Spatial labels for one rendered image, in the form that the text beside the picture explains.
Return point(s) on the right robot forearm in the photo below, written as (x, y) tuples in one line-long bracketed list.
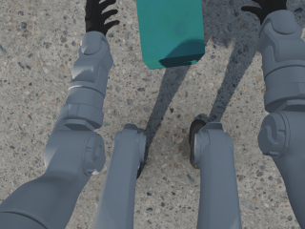
[(283, 62)]

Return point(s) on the right robot upper arm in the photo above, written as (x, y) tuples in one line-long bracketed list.
[(282, 137)]

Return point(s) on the robot right foot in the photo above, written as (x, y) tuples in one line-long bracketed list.
[(194, 129)]

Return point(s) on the robot right thigh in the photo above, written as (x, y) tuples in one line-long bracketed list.
[(218, 200)]

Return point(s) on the carton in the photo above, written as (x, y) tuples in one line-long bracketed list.
[(171, 32)]

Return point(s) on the robot left hand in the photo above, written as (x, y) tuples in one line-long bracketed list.
[(95, 19)]

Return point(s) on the left robot forearm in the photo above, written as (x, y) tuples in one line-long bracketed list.
[(87, 89)]

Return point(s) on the robot right hand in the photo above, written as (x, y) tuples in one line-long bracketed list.
[(267, 6)]

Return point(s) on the left robot upper arm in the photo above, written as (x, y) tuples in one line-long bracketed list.
[(47, 202)]

